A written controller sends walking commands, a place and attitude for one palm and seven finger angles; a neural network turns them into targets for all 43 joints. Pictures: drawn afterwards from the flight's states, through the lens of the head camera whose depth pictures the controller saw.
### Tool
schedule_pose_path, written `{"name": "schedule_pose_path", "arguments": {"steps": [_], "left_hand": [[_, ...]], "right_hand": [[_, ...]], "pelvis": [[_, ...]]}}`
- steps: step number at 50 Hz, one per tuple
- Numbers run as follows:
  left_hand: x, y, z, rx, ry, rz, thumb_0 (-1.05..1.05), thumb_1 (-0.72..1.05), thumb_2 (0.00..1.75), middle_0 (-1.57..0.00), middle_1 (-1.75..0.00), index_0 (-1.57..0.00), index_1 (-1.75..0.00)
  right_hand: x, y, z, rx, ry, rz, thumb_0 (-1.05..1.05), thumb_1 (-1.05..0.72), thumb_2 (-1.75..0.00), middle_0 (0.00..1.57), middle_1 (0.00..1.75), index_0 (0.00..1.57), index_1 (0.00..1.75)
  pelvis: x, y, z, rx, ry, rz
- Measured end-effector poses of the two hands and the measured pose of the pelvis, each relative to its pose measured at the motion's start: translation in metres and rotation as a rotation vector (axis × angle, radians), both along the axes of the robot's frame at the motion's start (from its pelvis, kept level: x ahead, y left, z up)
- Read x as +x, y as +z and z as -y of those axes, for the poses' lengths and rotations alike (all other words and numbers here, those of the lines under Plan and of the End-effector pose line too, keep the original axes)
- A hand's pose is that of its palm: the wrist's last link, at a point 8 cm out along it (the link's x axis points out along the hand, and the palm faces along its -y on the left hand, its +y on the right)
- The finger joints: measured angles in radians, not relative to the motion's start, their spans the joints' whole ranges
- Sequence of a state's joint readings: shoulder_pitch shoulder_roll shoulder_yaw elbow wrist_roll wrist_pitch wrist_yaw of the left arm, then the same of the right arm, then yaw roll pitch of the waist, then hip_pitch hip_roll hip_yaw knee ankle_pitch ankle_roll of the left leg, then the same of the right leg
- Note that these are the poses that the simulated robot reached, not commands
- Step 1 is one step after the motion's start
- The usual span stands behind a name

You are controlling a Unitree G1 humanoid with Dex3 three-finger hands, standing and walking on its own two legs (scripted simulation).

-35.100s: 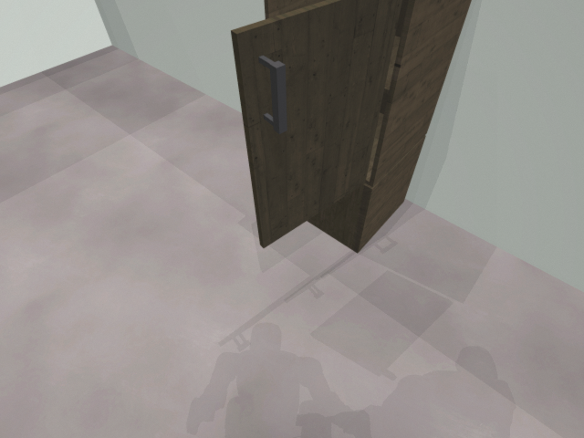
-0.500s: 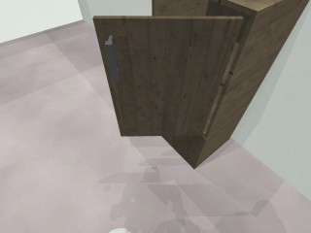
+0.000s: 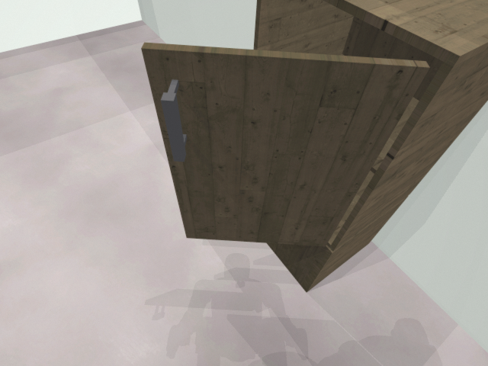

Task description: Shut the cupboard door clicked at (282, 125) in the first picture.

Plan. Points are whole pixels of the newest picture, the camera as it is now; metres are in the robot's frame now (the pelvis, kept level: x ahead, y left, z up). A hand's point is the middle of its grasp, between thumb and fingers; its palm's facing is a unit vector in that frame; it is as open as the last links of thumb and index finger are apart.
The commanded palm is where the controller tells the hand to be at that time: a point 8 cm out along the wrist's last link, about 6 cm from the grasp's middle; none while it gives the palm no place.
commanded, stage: come to a stop and stand still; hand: left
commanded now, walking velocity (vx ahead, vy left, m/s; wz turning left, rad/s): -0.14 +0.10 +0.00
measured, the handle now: (177, 122) +0.46 +0.16 +0.13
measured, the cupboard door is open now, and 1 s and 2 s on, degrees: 52 52 52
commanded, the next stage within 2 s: look again from close up in 0.92 s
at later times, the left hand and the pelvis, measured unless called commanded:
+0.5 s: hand out of the picture +0.02 +0.21 -0.18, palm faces +0.07 -0.98 -0.19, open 7.4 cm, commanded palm none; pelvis -0.03 +0.02 +0.00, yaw +0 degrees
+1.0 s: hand out of the picture -0.04 +0.20 -0.18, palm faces -0.01 -0.99 -0.16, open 7.3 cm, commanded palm none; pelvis -0.05 +0.03 +0.01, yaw -2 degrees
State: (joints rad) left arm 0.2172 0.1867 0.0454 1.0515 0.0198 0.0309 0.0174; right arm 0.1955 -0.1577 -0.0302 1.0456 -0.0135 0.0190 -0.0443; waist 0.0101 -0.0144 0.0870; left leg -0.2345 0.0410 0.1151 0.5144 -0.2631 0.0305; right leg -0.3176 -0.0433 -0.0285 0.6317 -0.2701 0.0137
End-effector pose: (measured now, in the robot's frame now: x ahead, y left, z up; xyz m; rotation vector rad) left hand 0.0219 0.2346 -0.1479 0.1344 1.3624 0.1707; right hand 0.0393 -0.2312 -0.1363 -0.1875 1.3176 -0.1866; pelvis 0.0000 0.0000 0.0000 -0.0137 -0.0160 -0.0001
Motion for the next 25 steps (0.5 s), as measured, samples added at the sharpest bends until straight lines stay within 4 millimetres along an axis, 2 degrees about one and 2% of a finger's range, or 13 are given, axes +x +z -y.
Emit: {"name": "schedule_pose_path", "arguments": {"steps": [5,12,16,19,21,25], "left_hand": [[0.014,0.002,0.009,0.052,-0.028,0.015,0.0,0.92,0.9,-0.2,-0.3,-0.2,-0.3],[0.022,0.013,0.016,0.054,-0.026,0.061,0.0,0.91,0.9,-0.2,-0.3,-0.2,-0.3],[0.018,0.011,0.009,0.04,-0.018,0.086,0.0,0.91,0.9,-0.2,-0.3,-0.2,-0.3],[0.01,0.002,-0.004,0.023,-0.012,0.089,0.0,0.91,0.9,-0.21,-0.3,-0.2,-0.3],[0.004,-0.006,-0.013,0.011,0.0,0.085,0.0,0.91,0.9,-0.21,-0.3,-0.2,-0.3],[-0.009,-0.006,-0.026,0.002,0.013,0.058,0.0,0.91,0.9,-0.2,-0.3,-0.2,-0.3]], "right_hand": [[0.006,-0.015,0.025,0.026,-0.038,-0.009,0.01,-0.91,-0.89,0.2,0.3,0.2,0.3],[0.012,-0.009,0.034,0.016,-0.015,-0.016,0.01,-0.91,-0.89,0.2,0.29,0.2,0.3],[0.016,-0.001,0.027,0.003,0.014,0.013,0.01,-0.91,-0.89,0.2,0.29,0.2,0.3],[0.017,0.004,0.016,-0.013,0.028,0.056,0.01,-0.91,-0.89,0.2,0.29,0.2,0.3],[0.012,0.003,0.007,-0.026,0.035,0.077,0.01,-0.91,-0.89,0.2,0.29,0.2,0.3],[-0.004,0.009,-0.013,-0.022,0.05,0.058,0.01,-0.91,-0.89,0.2,0.29,0.2,0.3]], "pelvis": [[0.005,-0.009,0.019,0.014,-0.002,-0.009],[-0.003,-0.001,0.018,0.027,0.004,-0.023],[-0.012,0.001,0.01,0.03,0.008,-0.027],[-0.018,-0.003,-0.002,0.021,0.01,-0.023],[-0.022,-0.008,-0.01,0.008,0.015,-0.013],[-0.026,-0.003,-0.019,0.011,0.002,0.005]]}}
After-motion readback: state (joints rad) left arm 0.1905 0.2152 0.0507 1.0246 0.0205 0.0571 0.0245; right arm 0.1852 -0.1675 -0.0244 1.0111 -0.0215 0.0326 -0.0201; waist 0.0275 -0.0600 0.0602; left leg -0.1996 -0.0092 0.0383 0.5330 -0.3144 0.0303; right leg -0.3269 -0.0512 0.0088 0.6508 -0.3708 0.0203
